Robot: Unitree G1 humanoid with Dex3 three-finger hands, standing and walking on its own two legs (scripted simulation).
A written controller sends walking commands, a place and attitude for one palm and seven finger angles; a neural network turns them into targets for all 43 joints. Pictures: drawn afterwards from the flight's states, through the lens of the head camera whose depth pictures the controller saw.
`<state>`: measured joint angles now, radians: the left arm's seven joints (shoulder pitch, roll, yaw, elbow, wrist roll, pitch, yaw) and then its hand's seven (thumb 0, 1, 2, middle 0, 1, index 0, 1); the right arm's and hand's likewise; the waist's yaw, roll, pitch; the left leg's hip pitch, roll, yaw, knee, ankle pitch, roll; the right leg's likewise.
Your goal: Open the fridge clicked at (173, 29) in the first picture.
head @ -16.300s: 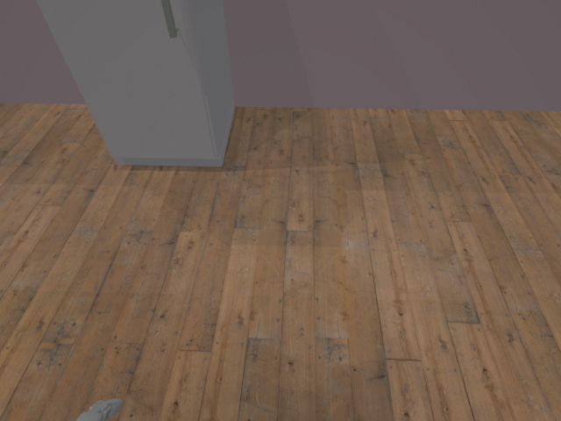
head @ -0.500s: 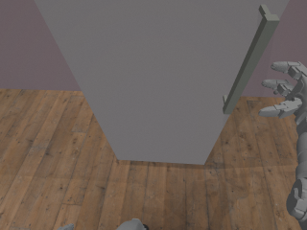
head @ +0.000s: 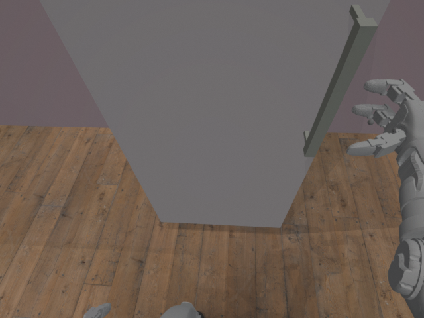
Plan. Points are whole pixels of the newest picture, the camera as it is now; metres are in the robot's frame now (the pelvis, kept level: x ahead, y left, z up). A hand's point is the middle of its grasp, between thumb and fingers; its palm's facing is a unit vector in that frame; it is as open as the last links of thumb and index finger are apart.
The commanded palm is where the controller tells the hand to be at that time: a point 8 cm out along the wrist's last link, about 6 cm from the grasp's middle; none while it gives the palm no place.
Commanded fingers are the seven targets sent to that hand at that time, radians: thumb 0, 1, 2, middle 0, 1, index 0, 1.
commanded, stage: feel for the door with the fingertips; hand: right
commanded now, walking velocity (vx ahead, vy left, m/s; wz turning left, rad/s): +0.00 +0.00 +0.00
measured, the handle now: (327, 96) +0.52 -0.14 +0.13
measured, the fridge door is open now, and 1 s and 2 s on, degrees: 0 0 0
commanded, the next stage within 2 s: slide the fingers in behind the handle in 0.88 s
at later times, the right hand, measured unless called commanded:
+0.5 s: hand (343, 118) +0.47 -0.17 +0.12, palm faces -0.08 +1.00 +0.00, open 14.0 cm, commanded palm +0.45 -0.22 +0.13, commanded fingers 0.00 0.50 -0.30 0.30 1.20 0.30 1.20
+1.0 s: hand (352, 111) +0.48 -0.18 +0.13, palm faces -0.04 +1.00 -0.01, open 13.7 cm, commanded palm +0.47 -0.22 +0.13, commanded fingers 0.00 0.50 -0.30 0.30 1.20 0.30 1.20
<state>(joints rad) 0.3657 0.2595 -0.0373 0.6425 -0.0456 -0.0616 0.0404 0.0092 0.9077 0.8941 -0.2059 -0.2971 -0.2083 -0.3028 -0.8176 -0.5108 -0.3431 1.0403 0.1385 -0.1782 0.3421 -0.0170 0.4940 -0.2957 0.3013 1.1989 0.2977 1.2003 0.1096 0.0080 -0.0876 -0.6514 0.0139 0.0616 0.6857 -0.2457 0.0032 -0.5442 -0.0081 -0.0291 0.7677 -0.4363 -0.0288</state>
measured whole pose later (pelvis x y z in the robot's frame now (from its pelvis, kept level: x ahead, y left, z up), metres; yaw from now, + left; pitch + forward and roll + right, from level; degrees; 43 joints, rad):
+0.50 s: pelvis +0.01 +0.00 +0.00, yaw +0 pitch +12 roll +2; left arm 0.37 0.26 -0.01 0.65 -0.04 -0.07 0.03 0.01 0.91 0.89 -0.20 -0.30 -0.21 -0.30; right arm -0.77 -0.39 -0.27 0.93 0.15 -0.17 0.26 -0.02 0.49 -0.30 0.30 1.20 0.30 1.20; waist 0.10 -0.01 -0.10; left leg -0.63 0.01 0.06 0.67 -0.25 0.00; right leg -0.52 -0.01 -0.03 0.75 -0.44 -0.03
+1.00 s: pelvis -0.01 +0.01 +0.00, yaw -1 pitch +13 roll +1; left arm 0.37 0.29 -0.02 0.69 -0.04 -0.09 0.04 0.01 0.91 0.89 -0.20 -0.30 -0.21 -0.30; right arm -0.96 -0.50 -0.29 1.14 0.13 -0.21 0.30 -0.02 0.49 -0.30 0.32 1.22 0.35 1.24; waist 0.12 0.01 -0.07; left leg -0.69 0.02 0.08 0.70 -0.24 0.02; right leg -0.59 -0.01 -0.01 0.78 -0.42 -0.01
